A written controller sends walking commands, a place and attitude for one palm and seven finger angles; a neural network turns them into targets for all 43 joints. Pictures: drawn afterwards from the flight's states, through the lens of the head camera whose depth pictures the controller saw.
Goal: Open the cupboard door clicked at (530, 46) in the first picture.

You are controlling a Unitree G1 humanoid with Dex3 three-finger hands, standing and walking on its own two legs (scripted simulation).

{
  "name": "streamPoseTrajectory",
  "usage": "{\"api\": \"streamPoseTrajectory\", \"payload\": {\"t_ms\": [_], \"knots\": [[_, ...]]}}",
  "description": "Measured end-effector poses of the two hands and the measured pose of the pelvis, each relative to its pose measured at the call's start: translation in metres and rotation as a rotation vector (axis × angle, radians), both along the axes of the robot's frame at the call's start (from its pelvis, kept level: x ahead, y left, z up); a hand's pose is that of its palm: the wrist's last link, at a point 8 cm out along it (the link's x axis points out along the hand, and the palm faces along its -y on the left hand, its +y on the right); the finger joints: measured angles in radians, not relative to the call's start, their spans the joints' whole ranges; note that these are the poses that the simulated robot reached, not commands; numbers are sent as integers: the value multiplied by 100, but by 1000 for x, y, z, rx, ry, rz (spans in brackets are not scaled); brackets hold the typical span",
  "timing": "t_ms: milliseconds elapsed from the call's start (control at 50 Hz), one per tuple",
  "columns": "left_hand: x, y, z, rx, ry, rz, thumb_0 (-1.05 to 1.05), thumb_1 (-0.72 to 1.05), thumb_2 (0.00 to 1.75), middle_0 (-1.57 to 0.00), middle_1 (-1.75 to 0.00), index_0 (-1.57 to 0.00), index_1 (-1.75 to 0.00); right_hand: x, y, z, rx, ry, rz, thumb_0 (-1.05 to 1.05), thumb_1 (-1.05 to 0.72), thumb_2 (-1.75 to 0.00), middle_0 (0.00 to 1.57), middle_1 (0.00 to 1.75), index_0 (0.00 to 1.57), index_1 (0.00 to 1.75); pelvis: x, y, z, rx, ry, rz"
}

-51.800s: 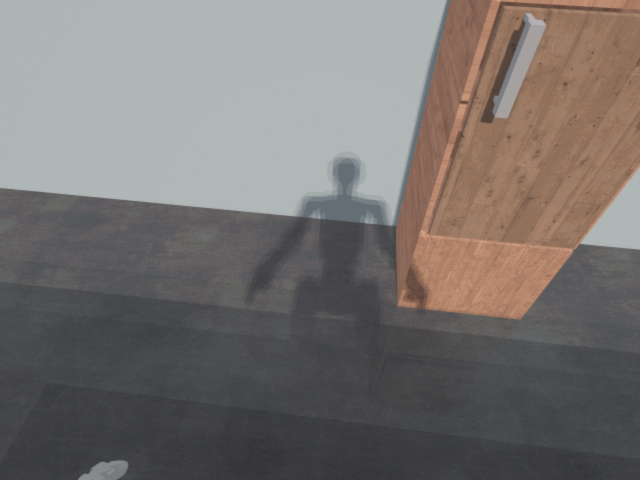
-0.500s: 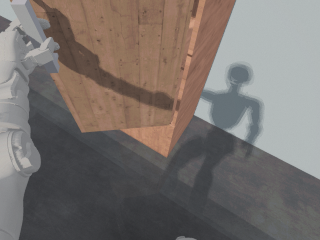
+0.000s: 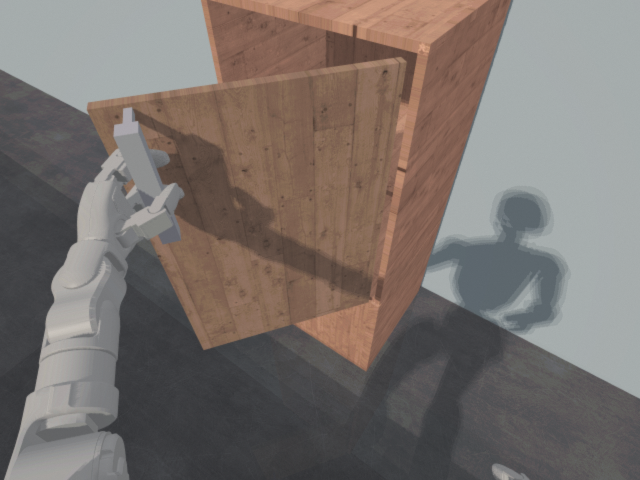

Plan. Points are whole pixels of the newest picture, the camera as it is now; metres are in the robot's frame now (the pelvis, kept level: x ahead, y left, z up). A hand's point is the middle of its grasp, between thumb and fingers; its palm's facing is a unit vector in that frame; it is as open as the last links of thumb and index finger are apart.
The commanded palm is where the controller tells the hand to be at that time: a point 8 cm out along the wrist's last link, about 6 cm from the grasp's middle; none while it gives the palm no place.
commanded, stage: pull the door open along its arc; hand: left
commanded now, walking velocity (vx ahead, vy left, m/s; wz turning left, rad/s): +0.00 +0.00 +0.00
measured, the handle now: (151, 179) +0.45 +0.22 +0.16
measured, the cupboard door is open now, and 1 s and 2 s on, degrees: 54 81 83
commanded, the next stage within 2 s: open thumb and fingers to let go in 0.54 s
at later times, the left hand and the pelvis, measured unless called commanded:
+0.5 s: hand (229, 279) +0.29 +0.09 +0.16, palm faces +0.45 -0.89 +0.05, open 6.8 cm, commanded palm +0.22 +0.13 +0.16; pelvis -0.01 -0.04 +0.01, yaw +4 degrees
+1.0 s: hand (245, 287) +0.28 +0.08 +0.16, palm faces +0.44 -0.90 +0.04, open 9.2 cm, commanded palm +0.23 +0.11 +0.16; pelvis -0.03 -0.04 +0.01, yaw +5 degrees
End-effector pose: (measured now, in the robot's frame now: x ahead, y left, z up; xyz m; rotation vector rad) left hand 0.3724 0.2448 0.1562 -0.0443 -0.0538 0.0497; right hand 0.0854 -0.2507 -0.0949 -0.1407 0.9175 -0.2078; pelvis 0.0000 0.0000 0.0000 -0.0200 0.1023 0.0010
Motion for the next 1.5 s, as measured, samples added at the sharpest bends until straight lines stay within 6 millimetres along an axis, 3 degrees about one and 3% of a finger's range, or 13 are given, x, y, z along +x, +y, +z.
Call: {"api": "streamPoseTrajectory", "payload": {"t_ms": [180,240,320,420,620,740,900,1200,1380,1500], "knots": [[-73,-52,0,-84,26,209,0,61,71,-31,-130,-32,-126,104,26,37,43,-259,167,1,-90,-90,20,30,20,30,-2,-12,4,14,-83,22],[-88,-67,3,-88,53,282,1,61,72,-31,-127,-33,-127,124,35,49,53,-299,215,1,-90,-90,20,30,20,30,-3,-19,6,17,-109,35],[-103,-84,5,-72,79,372,1,61,74,-31,-124,-33,-128,134,41,55,65,-308,259,1,-90,-90,20,30,20,30,-5,-29,7,19,-136,52],[-116,-99,7,-37,85,420,1,61,74,-31,-124,-32,-130,125,36,46,72,-258,277,1,-90,-90,21,30,20,30,-7,-39,8,24,-155,64],[-146,-134,6,-17,55,403,1,60,71,-30,-129,-29,-132,82,5,12,60,-116,250,1,-90,-90,21,30,20,30,-14,-49,6,29,-176,82],[-141,-140,5,17,52,405,1,62,76,-33,-132,-31,-133,68,-1,3,38,-77,246,1,-90,-90,20,30,20,30,-24,-52,6,28,-190,96],[-135,-132,6,-5,56,408,1,44,71,-35,-130,-37,-131,72,12,14,50,-135,249,1,-90,-90,20,30,20,30,-31,-48,8,26,-197,90],[-136,-128,7,-9,53,396,0,-34,37,-31,-117,-33,-118,77,47,26,57,-164,290,1,-90,-90,20,30,20,30,-40,-27,8,19,-206,93],[-134,-131,8,-4,54,384,-1,-48,32,-27,-87,-28,-87,65,61,20,70,-126,292,1,-90,-90,20,30,20,30,-44,-16,7,17,-205,90],[-135,-129,7,9,47,382,-1,-50,31,-34,-76,-37,-71,56,64,15,68,-98,299,1,-90,-90,21,30,20,30,-50,-12,6,16,-206,95]]}}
